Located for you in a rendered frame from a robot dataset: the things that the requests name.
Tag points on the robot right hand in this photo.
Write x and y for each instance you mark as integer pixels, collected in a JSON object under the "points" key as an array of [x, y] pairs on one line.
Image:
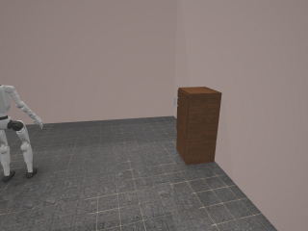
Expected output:
{"points": [[38, 121]]}

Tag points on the right robot foot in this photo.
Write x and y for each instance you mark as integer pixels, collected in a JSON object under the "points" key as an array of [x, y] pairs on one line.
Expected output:
{"points": [[31, 174]]}

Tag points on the handle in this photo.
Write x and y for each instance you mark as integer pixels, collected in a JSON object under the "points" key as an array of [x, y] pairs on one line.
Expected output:
{"points": [[174, 101]]}

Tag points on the right robot upper arm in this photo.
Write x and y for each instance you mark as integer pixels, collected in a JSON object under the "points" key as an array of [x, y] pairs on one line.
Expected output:
{"points": [[14, 95]]}

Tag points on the robot right thigh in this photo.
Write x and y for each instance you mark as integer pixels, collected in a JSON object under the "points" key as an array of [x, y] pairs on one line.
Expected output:
{"points": [[21, 131]]}

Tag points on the right robot forearm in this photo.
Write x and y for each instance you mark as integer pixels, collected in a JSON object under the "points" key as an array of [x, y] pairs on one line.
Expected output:
{"points": [[26, 109]]}

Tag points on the cupboard door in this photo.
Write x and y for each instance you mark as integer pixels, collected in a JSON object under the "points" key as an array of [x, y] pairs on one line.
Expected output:
{"points": [[182, 118]]}

